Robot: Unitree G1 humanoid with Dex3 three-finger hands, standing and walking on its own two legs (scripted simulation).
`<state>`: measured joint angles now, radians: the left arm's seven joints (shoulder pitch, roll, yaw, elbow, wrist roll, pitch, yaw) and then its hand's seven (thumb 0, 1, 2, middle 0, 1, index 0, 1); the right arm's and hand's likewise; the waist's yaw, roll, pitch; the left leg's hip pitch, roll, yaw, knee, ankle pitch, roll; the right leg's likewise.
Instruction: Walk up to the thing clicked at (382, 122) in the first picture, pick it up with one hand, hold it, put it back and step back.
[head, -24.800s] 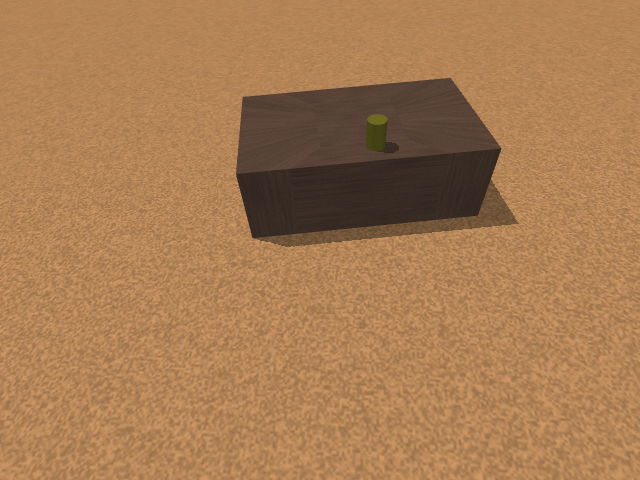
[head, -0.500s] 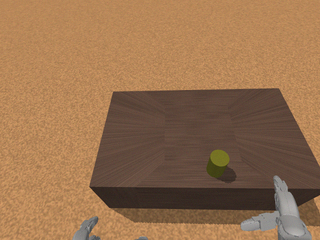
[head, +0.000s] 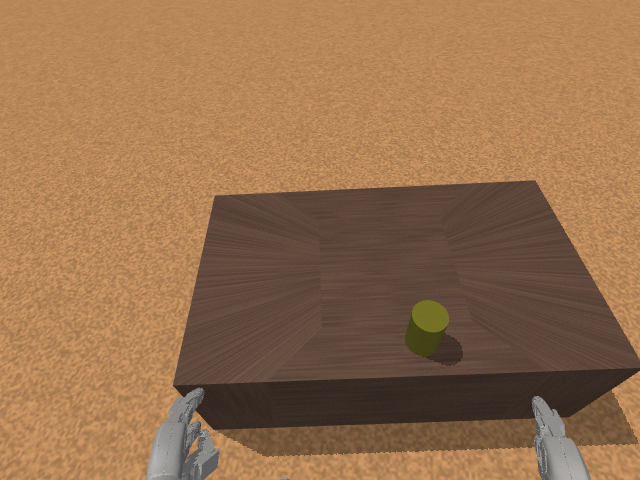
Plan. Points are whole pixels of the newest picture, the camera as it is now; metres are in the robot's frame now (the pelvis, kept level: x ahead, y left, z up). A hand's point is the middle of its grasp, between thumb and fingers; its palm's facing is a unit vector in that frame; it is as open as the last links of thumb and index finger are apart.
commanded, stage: home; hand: right
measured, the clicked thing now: (425, 328) +0.49 -0.17 -0.31
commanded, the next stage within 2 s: stand in 1.56 s
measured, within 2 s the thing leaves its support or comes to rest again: neither
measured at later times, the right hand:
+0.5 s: hand out of the picture +0.08 -0.26 -0.10, palm faces +0.03 +0.92 -0.40, open 17.4 cm
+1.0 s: hand out of the picture +0.04 -0.25 -0.11, palm faces +0.02 +0.93 -0.38, open 17.3 cm
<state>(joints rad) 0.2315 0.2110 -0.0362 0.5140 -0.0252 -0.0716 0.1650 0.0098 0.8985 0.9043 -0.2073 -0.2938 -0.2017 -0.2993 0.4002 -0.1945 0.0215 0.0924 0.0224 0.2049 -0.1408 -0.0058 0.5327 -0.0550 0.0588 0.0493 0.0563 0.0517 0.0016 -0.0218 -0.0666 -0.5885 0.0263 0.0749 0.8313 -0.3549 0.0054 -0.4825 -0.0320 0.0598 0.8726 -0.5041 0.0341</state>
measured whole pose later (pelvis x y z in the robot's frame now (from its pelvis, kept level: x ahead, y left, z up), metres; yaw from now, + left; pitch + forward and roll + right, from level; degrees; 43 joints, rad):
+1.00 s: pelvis -0.01 +0.00 +0.05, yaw -1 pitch -3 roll -1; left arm 0.22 0.33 0.00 1.07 0.03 0.02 0.01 0.01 0.90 0.90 -0.21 -0.30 -0.20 -0.30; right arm 0.18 -0.31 0.00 1.10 -0.02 0.01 -0.03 0.00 0.51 -0.06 0.06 0.05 0.06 0.05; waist -0.01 -0.03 0.03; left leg -0.21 0.04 0.08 0.42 -0.16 0.00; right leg -0.08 -0.01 0.05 0.38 -0.25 0.03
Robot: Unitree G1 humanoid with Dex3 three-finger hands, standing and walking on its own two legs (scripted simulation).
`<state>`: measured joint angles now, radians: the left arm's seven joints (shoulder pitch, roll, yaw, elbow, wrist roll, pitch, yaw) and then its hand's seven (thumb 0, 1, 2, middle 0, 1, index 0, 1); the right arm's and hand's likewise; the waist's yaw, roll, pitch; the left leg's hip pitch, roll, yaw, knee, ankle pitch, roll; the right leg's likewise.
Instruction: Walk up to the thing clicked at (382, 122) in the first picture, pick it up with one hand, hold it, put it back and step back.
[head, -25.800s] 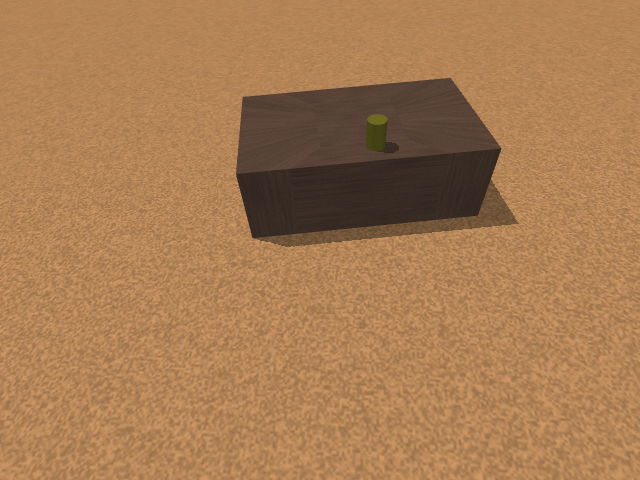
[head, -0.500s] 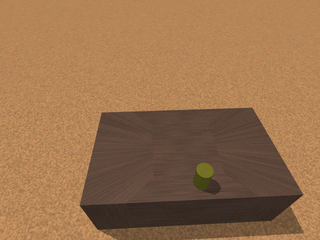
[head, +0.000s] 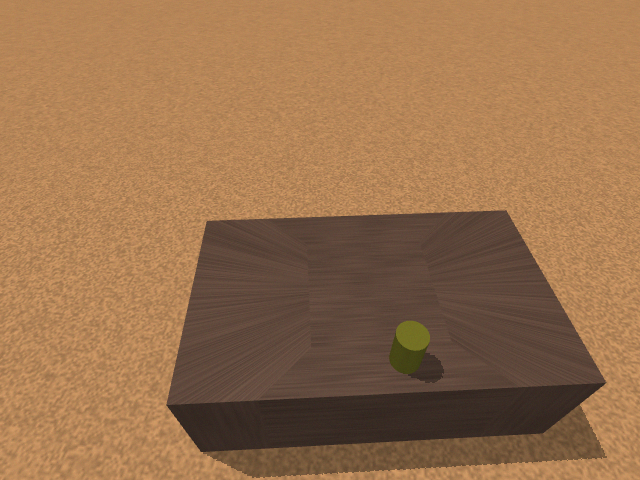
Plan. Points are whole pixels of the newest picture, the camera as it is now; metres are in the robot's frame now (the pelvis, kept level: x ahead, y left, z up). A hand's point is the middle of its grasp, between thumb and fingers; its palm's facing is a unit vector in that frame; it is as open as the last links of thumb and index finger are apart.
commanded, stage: home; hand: right
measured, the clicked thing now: (408, 347) +0.50 -0.16 -0.36
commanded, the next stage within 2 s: stand in 0.56 s
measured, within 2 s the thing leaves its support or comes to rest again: neither
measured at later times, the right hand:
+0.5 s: hand out of the picture +0.08 -0.24 -0.15, palm faces +0.01 +0.93 -0.38, open 17.3 cm
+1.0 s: hand out of the picture +0.10 -0.24 -0.15, palm faces +0.01 +0.93 -0.37, open 11.8 cm
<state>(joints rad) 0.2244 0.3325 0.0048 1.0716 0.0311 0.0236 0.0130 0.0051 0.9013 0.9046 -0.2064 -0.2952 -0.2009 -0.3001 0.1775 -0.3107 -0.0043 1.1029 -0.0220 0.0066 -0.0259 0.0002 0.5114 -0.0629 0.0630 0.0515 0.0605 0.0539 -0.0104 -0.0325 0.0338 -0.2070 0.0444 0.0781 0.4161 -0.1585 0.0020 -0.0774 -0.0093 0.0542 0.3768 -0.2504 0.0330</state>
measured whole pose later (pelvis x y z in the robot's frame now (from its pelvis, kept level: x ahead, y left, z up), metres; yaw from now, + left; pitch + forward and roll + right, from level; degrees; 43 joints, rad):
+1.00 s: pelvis +0.03 +0.01 +0.00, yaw +0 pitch -2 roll +0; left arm 0.15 0.34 0.00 1.10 0.02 0.01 0.01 0.00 0.90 0.90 -0.21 -0.30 -0.20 -0.30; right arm 0.10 -0.33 -0.01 1.15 -0.01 0.00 -0.01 0.00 -0.19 -0.68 0.19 0.27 0.19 0.27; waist -0.01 -0.03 0.04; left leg -0.16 0.01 0.09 0.37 -0.17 0.02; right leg -0.03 -0.04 0.06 0.31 -0.25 0.05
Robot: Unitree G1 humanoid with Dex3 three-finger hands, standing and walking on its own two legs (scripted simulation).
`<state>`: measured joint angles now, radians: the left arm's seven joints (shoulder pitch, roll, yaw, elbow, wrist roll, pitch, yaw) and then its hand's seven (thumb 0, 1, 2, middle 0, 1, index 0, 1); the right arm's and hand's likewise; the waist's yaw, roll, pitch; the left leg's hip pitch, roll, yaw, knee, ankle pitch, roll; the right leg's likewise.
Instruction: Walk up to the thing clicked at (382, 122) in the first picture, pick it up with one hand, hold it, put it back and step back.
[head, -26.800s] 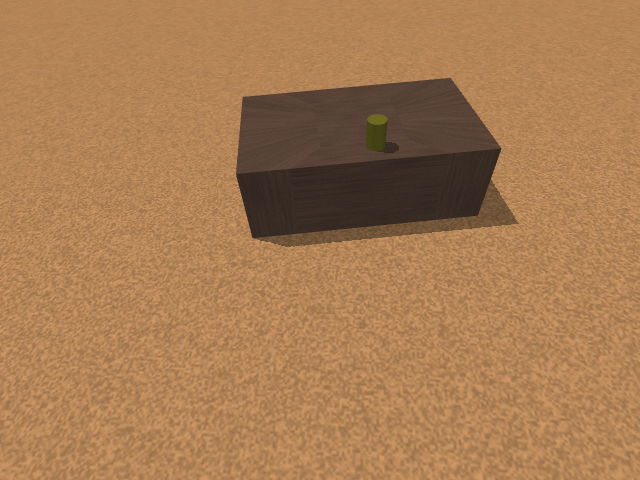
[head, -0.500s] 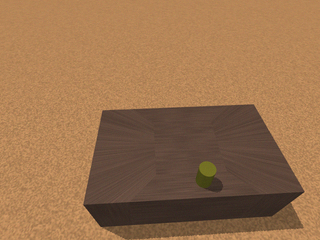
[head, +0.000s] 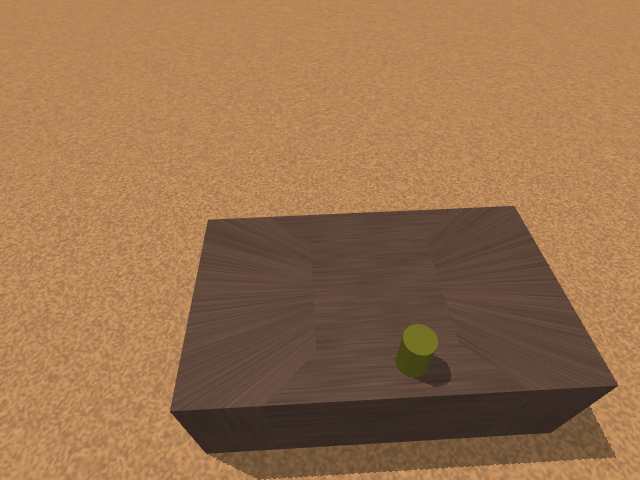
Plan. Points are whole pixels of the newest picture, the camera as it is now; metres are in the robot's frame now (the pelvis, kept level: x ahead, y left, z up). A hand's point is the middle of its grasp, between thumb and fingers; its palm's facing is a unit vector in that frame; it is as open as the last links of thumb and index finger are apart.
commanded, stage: stand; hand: right
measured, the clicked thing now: (415, 351) +0.48 -0.17 -0.36
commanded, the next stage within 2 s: none
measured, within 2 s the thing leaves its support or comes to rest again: neither
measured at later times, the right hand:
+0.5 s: hand out of the picture +0.07 -0.26 -0.15, palm faces +0.00 +0.93 -0.36, open 7.4 cm
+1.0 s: hand out of the picture +0.08 -0.26 -0.15, palm faces -0.01 +0.93 -0.36, open 7.4 cm
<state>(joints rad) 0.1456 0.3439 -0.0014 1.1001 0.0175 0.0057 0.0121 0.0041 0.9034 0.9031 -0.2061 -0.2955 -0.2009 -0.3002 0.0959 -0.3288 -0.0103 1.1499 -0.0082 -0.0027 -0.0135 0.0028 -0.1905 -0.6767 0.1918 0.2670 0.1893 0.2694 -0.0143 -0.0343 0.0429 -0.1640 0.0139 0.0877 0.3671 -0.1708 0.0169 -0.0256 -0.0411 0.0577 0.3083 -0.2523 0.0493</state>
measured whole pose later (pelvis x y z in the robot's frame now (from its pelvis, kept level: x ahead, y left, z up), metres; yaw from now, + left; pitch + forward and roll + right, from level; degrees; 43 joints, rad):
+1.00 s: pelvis +0.00 -0.01 +0.00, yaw +1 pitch -2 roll +0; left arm 0.14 0.35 0.00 1.09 0.02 0.00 0.01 0.00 0.90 0.90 -0.21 -0.30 -0.20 -0.30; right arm 0.10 -0.34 -0.01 1.14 -0.01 -0.01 -0.01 0.01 -0.91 -0.90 0.21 0.30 0.20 0.30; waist -0.01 -0.02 0.05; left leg -0.16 0.01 0.06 0.36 -0.17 0.01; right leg -0.01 -0.04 0.03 0.29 -0.25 0.04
